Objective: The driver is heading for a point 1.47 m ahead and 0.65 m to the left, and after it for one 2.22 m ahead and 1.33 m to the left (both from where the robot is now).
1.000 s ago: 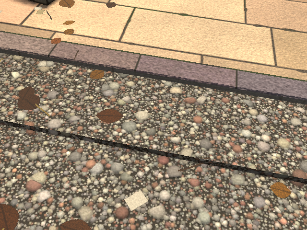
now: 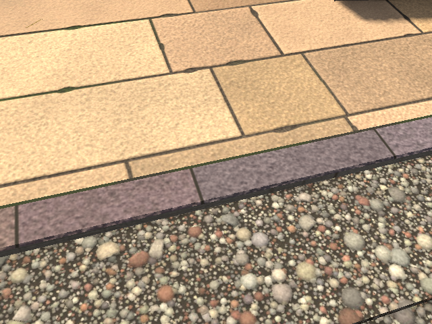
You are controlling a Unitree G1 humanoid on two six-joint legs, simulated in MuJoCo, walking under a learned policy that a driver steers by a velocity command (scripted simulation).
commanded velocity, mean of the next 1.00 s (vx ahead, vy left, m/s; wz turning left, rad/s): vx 0.05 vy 0.00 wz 0.49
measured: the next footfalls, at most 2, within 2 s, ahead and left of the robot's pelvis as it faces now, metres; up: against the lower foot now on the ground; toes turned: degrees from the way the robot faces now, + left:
right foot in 0.30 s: +0.14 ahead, -0.11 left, +0.00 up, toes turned +15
left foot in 0.72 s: +0.04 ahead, +0.13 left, +0.00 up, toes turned +26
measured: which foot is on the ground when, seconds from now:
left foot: down 0.00-0.30, up 0.32-0.70, down 0.72-1.00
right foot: up 0.00-0.28, down 0.30-0.72, up 0.74-1.00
